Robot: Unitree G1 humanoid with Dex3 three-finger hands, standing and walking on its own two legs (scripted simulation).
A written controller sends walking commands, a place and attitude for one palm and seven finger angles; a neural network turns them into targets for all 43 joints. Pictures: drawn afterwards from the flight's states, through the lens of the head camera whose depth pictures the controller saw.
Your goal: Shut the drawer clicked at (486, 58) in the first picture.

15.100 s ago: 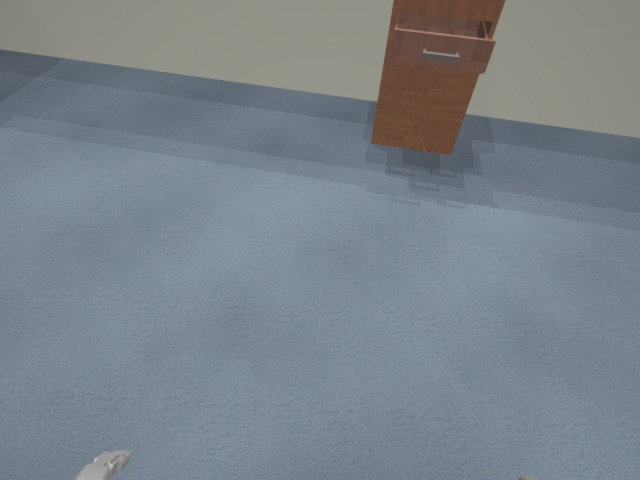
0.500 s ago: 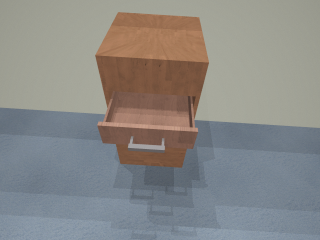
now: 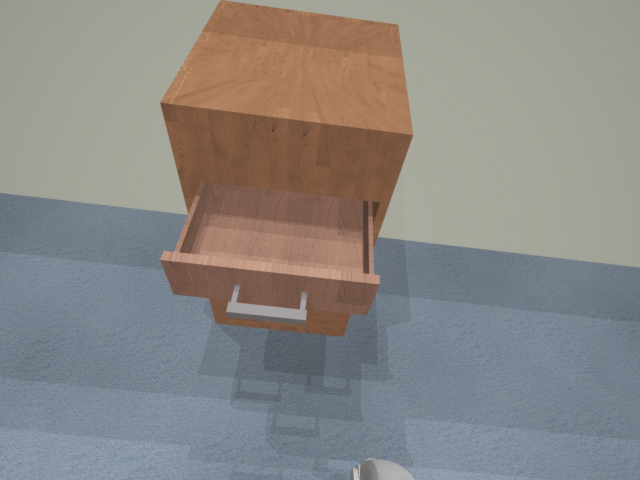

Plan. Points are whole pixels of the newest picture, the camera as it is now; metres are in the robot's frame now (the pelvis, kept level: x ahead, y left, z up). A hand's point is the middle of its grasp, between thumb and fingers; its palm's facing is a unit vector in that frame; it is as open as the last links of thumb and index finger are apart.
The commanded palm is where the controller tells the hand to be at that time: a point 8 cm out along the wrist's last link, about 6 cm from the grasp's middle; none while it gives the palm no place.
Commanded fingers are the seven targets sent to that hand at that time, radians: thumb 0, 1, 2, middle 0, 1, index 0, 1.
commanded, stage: shuffle to correct the standing spot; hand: left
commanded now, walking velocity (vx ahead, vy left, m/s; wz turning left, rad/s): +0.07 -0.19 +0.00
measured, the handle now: (268, 303) +0.42 +0.11 -0.17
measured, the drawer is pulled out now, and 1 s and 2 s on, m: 0.20 0.20 0.20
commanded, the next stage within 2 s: come to a stop and stand still in 0.12 s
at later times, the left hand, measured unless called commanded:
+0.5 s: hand out of the picture +0.14 +0.08 -0.17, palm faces +0.01 -0.98 -0.19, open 7.2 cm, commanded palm none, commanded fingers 0.00 0.90 0.90 -0.20 -0.30 -0.20 -0.30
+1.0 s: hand out of the picture +0.03 +0.15 -0.17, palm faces +0.03 -0.96 -0.27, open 7.4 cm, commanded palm none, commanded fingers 0.00 0.90 0.90 -0.20 -0.30 -0.20 -0.30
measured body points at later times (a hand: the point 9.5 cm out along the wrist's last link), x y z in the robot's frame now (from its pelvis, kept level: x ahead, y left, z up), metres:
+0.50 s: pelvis +0.06 -0.10 +0.00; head +0.09 -0.09 +0.44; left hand +0.14 +0.13 -0.16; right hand +0.09 -0.33 -0.16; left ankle +0.06 -0.01 -0.72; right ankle +0.10 -0.19 -0.74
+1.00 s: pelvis +0.02 -0.05 -0.01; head +0.01 -0.07 +0.44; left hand +0.03 +0.20 -0.15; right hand +0.05 -0.29 -0.17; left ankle +0.07 -0.02 -0.74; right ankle +0.02 -0.18 -0.71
